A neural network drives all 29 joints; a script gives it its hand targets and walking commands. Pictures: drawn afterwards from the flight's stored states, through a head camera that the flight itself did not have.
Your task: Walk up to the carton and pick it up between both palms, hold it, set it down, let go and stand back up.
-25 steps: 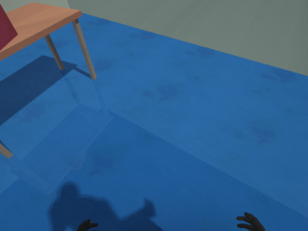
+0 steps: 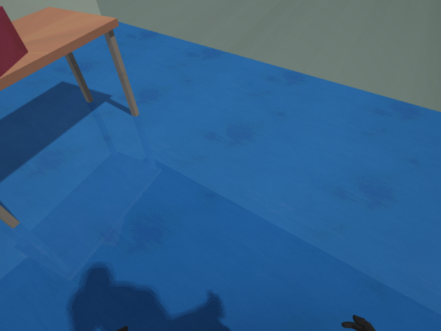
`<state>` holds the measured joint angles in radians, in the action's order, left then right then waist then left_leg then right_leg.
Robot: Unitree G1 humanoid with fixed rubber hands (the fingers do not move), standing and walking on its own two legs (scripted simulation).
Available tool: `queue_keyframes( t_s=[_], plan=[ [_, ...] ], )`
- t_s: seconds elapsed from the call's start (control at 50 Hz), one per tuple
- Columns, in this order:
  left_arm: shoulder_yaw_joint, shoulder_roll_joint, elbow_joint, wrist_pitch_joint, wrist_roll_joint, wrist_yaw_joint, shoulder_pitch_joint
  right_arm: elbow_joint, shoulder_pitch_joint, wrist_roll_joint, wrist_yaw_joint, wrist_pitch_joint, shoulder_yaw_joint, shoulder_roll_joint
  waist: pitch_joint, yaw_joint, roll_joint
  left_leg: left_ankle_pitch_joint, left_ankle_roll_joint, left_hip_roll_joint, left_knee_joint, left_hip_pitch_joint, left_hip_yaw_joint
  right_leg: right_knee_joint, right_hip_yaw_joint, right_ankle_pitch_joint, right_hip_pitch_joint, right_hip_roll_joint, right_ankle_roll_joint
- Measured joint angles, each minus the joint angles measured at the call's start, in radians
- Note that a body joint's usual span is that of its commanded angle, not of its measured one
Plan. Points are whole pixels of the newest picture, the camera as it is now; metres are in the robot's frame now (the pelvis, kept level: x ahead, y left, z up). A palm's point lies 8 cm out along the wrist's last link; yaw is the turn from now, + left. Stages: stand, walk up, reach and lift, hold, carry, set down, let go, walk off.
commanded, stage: stand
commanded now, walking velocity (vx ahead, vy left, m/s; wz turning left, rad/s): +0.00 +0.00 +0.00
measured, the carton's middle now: out of the picture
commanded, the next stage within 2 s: walk up in 1.50 s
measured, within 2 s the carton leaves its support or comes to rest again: neither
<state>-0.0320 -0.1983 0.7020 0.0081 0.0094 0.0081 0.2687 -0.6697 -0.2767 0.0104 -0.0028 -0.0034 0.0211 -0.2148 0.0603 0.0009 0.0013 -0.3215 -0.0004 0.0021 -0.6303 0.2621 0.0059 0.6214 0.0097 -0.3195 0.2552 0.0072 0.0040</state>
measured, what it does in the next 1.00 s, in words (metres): stands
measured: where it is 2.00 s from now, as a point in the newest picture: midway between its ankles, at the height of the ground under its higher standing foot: outside the picture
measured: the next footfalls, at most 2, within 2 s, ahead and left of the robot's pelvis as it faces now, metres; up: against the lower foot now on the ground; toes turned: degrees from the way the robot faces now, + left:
none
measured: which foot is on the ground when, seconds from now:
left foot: down 0.00-1.00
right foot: down 0.00-1.00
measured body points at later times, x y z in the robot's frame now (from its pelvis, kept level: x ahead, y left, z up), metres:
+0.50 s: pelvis +0.00 +0.00 +0.00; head +0.00 +0.01 +0.45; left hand +0.10 +0.24 -0.12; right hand +0.10 -0.25 -0.11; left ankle +0.01 +0.12 -0.73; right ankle +0.01 -0.12 -0.73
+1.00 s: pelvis +0.00 +0.00 +0.00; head +0.00 +0.01 +0.45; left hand +0.08 +0.25 -0.12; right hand +0.09 -0.24 -0.12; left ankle +0.01 +0.12 -0.73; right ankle +0.01 -0.12 -0.73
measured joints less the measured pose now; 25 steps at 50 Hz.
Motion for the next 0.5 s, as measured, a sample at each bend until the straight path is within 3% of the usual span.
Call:
queue_keyframes(
  t_s=[0.5],
  plan=[
    [0.003, -0.005, 0.016, -0.003, -0.001, -0.005, 0.013, -0.034, -0.011, -0.002, 0.001, 0.0, 0.002, 0.002, -0.015, -0.001, -0.009, 0.009, -0.001, 0.002, 0.018, -0.013, -0.004, -0.021, -0.004, 0.012, -0.013, -0.002, 0.001]
  ],
)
